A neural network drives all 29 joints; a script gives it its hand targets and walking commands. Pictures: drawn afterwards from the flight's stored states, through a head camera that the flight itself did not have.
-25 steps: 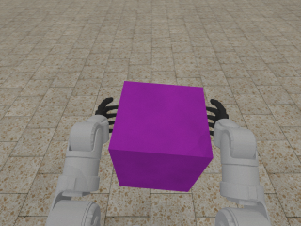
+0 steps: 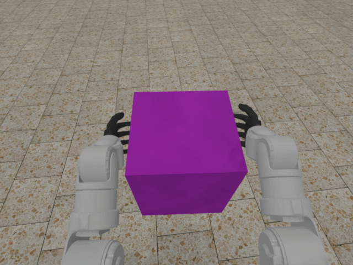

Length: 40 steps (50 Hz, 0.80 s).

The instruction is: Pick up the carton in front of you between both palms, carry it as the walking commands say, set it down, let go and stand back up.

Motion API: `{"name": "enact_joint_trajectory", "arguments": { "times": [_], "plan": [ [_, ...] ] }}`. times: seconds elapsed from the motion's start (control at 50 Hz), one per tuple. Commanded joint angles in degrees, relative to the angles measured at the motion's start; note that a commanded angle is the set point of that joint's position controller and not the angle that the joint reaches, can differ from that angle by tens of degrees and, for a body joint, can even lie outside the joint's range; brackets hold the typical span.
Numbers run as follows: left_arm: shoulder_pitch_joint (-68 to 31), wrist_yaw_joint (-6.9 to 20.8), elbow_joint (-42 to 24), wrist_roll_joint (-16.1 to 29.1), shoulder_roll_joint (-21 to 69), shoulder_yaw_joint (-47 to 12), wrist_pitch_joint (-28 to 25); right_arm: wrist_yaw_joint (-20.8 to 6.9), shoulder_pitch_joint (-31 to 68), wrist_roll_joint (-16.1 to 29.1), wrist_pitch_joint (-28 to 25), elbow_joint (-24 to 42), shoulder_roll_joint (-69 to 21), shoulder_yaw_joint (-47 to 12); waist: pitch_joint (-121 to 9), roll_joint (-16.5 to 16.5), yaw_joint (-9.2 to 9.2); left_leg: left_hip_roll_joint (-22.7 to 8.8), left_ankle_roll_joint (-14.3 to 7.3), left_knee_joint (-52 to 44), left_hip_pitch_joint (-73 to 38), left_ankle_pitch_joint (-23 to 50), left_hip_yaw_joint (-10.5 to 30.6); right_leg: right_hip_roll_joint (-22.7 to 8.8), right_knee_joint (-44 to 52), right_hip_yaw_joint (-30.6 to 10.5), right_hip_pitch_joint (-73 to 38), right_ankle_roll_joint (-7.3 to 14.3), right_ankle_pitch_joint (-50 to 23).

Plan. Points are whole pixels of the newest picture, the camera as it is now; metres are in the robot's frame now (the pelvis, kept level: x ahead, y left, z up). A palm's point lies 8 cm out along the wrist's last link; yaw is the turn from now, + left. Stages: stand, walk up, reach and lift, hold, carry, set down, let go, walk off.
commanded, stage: carry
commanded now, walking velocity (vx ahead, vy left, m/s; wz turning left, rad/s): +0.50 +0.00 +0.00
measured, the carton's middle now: (181, 157) +0.37 -0.01 +0.04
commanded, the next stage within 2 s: none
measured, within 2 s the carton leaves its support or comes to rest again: neither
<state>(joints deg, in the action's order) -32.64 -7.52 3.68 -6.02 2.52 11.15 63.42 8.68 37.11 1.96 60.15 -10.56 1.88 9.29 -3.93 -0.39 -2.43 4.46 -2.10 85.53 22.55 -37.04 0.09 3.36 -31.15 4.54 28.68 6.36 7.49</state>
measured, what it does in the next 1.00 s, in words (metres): walks ahead: left foot, then right foot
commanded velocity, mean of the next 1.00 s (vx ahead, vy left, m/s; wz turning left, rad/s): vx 0.50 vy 0.00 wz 0.00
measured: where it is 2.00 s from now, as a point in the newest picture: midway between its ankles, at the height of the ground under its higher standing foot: (173, 160)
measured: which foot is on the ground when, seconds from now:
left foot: up 0.00-0.34, down 0.36-0.88, up 0.90-1.00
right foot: down 0.00-0.36, up 0.38-0.84, down 0.86-1.00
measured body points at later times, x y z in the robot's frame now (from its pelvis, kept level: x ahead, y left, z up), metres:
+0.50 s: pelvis +0.32 +0.04 +0.01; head +0.37 +0.05 +0.46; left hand +0.69 +0.18 +0.09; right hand +0.68 -0.13 +0.10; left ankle +0.39 +0.11 -0.72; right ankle +0.20 -0.06 -0.63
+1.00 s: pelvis +0.62 -0.02 +0.02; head +0.59 -0.03 +0.47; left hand +0.87 +0.14 +0.07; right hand +0.89 -0.16 +0.07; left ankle +0.53 +0.10 -0.64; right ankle +0.65 -0.10 -0.72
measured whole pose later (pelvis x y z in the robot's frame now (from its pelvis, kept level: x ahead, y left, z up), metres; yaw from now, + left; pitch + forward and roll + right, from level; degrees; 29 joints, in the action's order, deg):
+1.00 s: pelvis +0.62 -0.02 +0.02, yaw +2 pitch +4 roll +0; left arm -6.3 -5.5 -10.9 -7.1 7.4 4.8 67.7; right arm 3.8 6.8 -7.5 67.6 12.2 -7.4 6.5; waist -8.4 -1.3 1.3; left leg -3.8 -0.5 61.9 24.9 -21.7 -3.7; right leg -1.6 -25.3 12.4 18.2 3.6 11.1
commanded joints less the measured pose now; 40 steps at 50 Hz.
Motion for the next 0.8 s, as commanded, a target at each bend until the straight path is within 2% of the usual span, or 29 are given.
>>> {"name": "enact_joint_trajectory", "arguments": {
  "times": [0.0, 0.02, 0.04, 0.08, 0.12, 0.18, 0.2, 0.24, 0.28, 0.3, 0.32, 0.34, 0.36, 0.38, 0.4, 0.42, 0.44, 0.46, 0.5, 0.56, 0.6, 0.68, 0.74, 0.78],
  "plan": [
    [-35.04, 12.34, -4.47, 24.46, 52.85, -36.26, -0.49, -14.54, 32.62, 20.92, 3.16, 6.46, -62.73, -36.08, -29.34, 0.42, 7.50, -4.71, 0.15, 1.79, 31.72, 9.53, 4.00, -20.66, 2.61, -31.95, -47.55, 10.93, -10.74],
    [-41.06, 12.70, -7.64, 26.94, 55.79, -38.37, -0.84, -14.10, 33.49, 19.58, 3.11, 7.60, -63.86, -35.08, -29.01, 4.54, 6.37, -5.43, 0.25, 1.84, 30.85, 10.07, 3.95, -22.54, 1.40, -34.11, -43.31, 12.44, -16.59],
    [-43.63, 13.14, -9.05, 29.47, 59.06, -39.85, -0.99, -13.63, 33.56, 18.43, 2.87, 8.54, -64.15, -34.54, -26.09, 1.62, 5.70, -6.50, 0.59, -2.20, 29.04, 11.92, 3.66, -21.08, 2.64, -31.59, -36.88, 11.81, -17.07],
    [-46.60, 13.79, -11.13, 32.78, 62.35, -42.13, -1.70, -12.79, 31.66, 16.28, 2.01, 9.37, -64.96, -34.00, -24.93, 2.36, 5.23, -7.09, 1.05, -7.92, 26.74, 10.46, 2.21, -18.56, 4.22, -27.78, -31.44, 10.29, -10.59],
    [-46.59, 14.40, -11.61, 34.09, 63.73, -43.14, -2.58, -12.11, 29.88, 14.39, 0.97, 10.42, -64.70, -34.37, -25.12, 5.33, 5.79, -7.49, 1.28, -13.48, 28.47, 15.38, 0.76, -17.26, 3.37, -24.51, -33.00, 9.81, -18.55],
    [-43.94, 15.19, -11.34, 34.40, 64.15, -44.12, -3.70, -11.59, 27.54, 12.61, -0.43, 12.19, -63.60, -35.22, -24.46, 6.00, 6.67, -6.52, 0.82, -25.54, 25.64, 22.76, -1.52, -15.00, 2.89, -18.75, -33.75, 7.70, -29.95],
    [-42.71, 15.37, -11.08, 34.12, 63.84, -44.29, -3.98, -11.56, 26.91, 12.20, -0.78, 12.70, -63.24, -35.59, -23.77, 6.22, 7.08, -6.12, 0.54, -30.65, 23.86, 25.64, -2.22, -13.92, 2.61, -16.57, -33.73, 6.92, -32.12],
    [-40.33, 15.50, -10.19, 33.42, 62.96, -44.93, -4.38, -11.60, 26.04, 11.87, -1.18, 13.51, -62.08, -36.52, -22.16, 7.35, 6.31, -5.11, 0.47, -43.89, 17.96, 32.11, -4.76, -12.28, 3.86, -11.88, -33.45, 4.53, -35.71],
    [-38.34, 15.23, -9.88, 32.15, 61.52, -44.79, -4.66, -11.85, 25.79, 12.55, -1.02, 14.86, -61.14, -37.91, -21.77, 7.45, 6.05, -1.86, 0.04, -54.12, 7.35, 37.98, -8.81, -11.31, 2.79, -7.86, -31.85, 2.04, -40.22],
    [-37.31, 14.93, -10.02, 31.45, 60.48, -44.51, -4.61, -12.10, 25.85, 13.23, -0.82, 15.31, -60.77, -38.66, -23.03, 7.81, 4.63, -0.95, -0.67, -57.71, 0.84, 40.22, -9.69, -11.20, -0.64, -6.19, -31.66, 0.39, -43.83],
    [-37.06, 14.62, -10.45, 30.91, 59.25, -44.41, -4.39, -12.36, 25.51, 13.92, -0.56, 15.49, -60.25, -39.05, -25.14, 7.08, 2.30, -0.52, -1.33, -63.03, -8.97, 43.86, -11.28, -10.35, -6.44, -2.94, -29.44, -1.38, -44.09],
    [-36.69, 14.29, -10.28, 30.09, 57.79, -44.00, -4.04, -12.66, 24.89, 14.42, -0.15, 15.47, -59.60, -38.96, -27.27, 5.97, 0.93, -4.09, -1.98, -62.81, -19.91, 44.95, -8.05, -9.86, -13.22, -1.70, -23.46, -2.65, -36.19],
    [-35.57, 14.05, -9.78, 29.06, 56.18, -43.59, -3.49, -13.01, 24.21, 14.83, 0.44, 14.93, -58.44, -38.31, -31.01, -1.41, 0.56, -16.82, -3.69, -58.02, -31.74, 61.35, 6.41, -8.10, -22.60, -0.40, -14.47, -4.48, -9.96],
    [-33.55, 13.70, -8.02, 28.60, 56.25, -42.42, -2.43, -13.13, 23.46, 14.62, 0.95, 12.96, -56.07, -38.20, -37.99, -15.21, 1.35, -29.13, -15.25, -58.29, -50.10, 64.19, 28.58, -0.07, -39.47, -3.31, 5.59, -8.01, 22.09],
    [-32.24, 13.40, -8.11, 27.37, 54.68, -41.36, -1.85, -13.40, 21.40, 15.85, 1.45, 11.86, -57.94, -38.44, -37.93, -12.87, 0.62, -27.87, -15.29, -61.54, -49.74, 51.82, 31.50, -1.33, -43.10, -6.29, 10.14, -6.48, 23.29],
    [-33.48, 13.24, -8.57, 27.10, 55.60, -41.15, -1.50, -13.83, 23.23, 16.71, 1.69, 13.65, -59.50, -38.86, -32.84, -10.54, 0.86, -25.21, -12.72, -63.56, -45.74, 50.35, 26.46, -3.07, -41.63, -5.61, 12.94, -6.04, 20.74],
    [-33.89, 13.08, -9.25, 26.89, 56.73, -40.81, -1.25, -14.36, 25.47, 17.82, 2.17, 15.39, -61.09, -39.41, -30.13, -4.93, 1.25, -23.89, -10.20, -64.58, -42.08, 51.66, 22.05, -4.85, -37.45, -5.44, 12.88, -6.06, 17.37],
    [-33.65, 12.88, -9.75, 26.24, 57.31, -40.36, -0.86, -14.84, 27.40, 18.92, 2.69, 16.86, -62.63, -40.09, -27.66, -3.17, 1.38, -22.89, -8.53, -65.78, -38.66, 53.61, 18.81, -5.99, -32.59, -5.03, 11.81, -6.27, 15.07],
    [-30.48, 12.59, -10.35, 24.62, 58.60, -40.07, -0.10, -15.70, 27.34, 19.97, 3.85, 18.92, -64.27, -40.53, -26.06, -3.88, 1.65, -21.66, -6.83, -68.37, -34.64, 52.66, 14.16, -5.99, -24.48, -3.94, 7.17, -6.95, 13.62],
    [-23.47, 12.29, -11.27, 21.77, 59.57, -40.15, 0.78, -17.24, 21.43, 19.16, 5.63, 20.18, -64.69, -39.99, -24.58, -5.91, 1.63, -20.65, -6.54, -69.68, -33.34, 55.01, 8.41, -4.93, -15.49, -0.94, 5.26, -8.08, 12.81],
    [-19.82, 12.41, -12.61, 20.08, 59.74, -40.77, 1.34, -18.32, 17.22, 18.43, 6.52, 20.32, -64.62, -39.94, -22.71, -7.74, 1.60, -19.18, -5.77, -70.12, -32.78, 55.01, 4.90, -4.83, -10.74, 0.80, 5.18, -8.59, 9.01],
    [-15.96, 13.57, -16.83, 19.73, 59.41, -43.91, 2.65, -19.33, 8.88, 15.79, 7.20, 21.43, -63.14, -40.50, -16.96, -10.29, 1.25, -17.76, -4.97, -71.96, -30.19, 52.96, 0.58, -5.28, -3.10, 3.44, 4.55, -8.41, 2.01],
    [-12.85, 15.05, -18.43, 20.97, 58.59, -45.76, 3.65, -19.36, 3.56, 13.81, 7.45, 22.19, -61.68, -41.21, -12.93, -10.25, 0.96, -17.08, -4.39, -71.48, -28.08, 52.32, -1.94, -4.99, 2.18, 5.33, 2.04, -7.64, -1.37],
    [-9.76, 16.08, -18.87, 21.51, 57.80, -45.90, 4.27, -19.28, 0.14, 12.91, 7.61, 22.13, -62.02, -41.60, -11.90, -9.60, 1.20, -16.91, -3.33, -68.54, -25.60, 51.32, -3.51, -4.50, 6.10, 7.10, -3.71, -6.96, -2.70]
  ]
}}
